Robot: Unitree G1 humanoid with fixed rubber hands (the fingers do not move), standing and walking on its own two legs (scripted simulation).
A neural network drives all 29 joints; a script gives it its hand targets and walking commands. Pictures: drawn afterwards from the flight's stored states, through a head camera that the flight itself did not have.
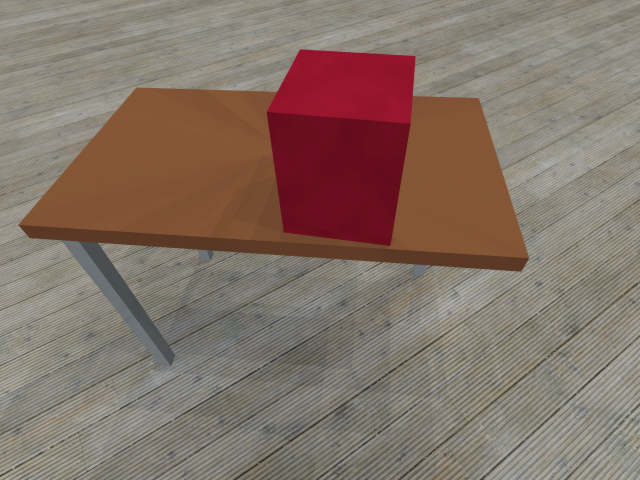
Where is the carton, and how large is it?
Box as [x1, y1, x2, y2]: [267, 49, 415, 245]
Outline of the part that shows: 300,49 267,110 284,232 389,245 410,124 415,56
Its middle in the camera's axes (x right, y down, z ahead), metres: +0.04 -0.16 +0.70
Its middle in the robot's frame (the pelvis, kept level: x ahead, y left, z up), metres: +0.64 -0.01 +0.06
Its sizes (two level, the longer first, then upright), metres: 0.210 0.200 0.250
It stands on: a table, 0.71 m high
